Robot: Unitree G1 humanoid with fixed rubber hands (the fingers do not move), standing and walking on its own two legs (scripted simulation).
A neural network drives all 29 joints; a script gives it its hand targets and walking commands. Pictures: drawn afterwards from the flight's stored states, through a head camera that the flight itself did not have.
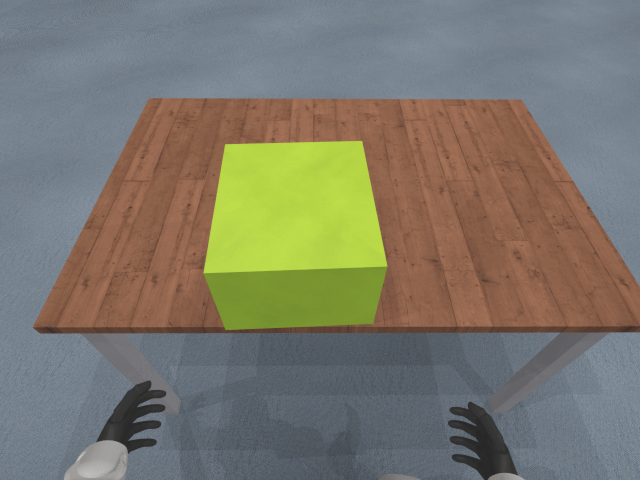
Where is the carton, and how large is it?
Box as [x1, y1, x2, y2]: [204, 141, 386, 329]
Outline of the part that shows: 361,141 225,144 204,267 205,278 225,329 372,323 386,269 386,262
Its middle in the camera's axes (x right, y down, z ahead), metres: -0.04 -0.01 +0.69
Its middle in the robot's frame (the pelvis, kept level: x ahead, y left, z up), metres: +0.50 +0.05 -0.05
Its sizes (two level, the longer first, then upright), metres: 0.285 0.252 0.170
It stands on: a table, 0.63 m high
